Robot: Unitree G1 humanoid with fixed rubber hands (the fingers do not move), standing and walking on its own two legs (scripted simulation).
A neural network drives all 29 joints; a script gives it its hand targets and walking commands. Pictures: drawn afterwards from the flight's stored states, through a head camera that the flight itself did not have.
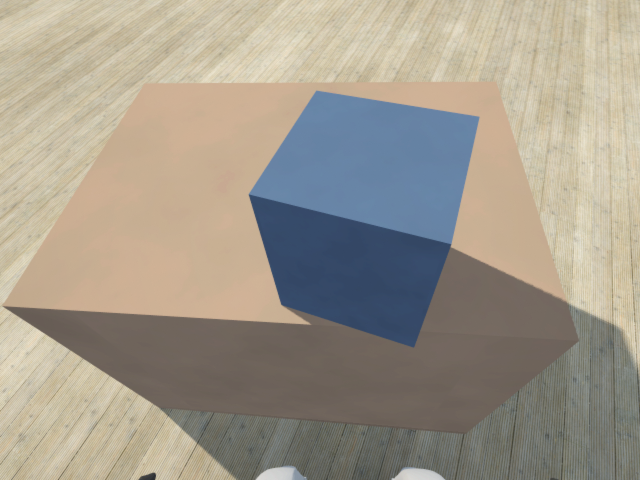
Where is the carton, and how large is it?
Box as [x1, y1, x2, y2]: [249, 91, 479, 347]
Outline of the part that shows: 316,91 249,193 281,304 413,347 451,243 479,117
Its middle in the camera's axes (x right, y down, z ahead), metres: +0.07 -0.03 +0.54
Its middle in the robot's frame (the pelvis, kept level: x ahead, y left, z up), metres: +0.44 -0.03 +0.05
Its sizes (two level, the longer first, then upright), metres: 0.210 0.200 0.250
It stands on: a pedestal, 0.66 m high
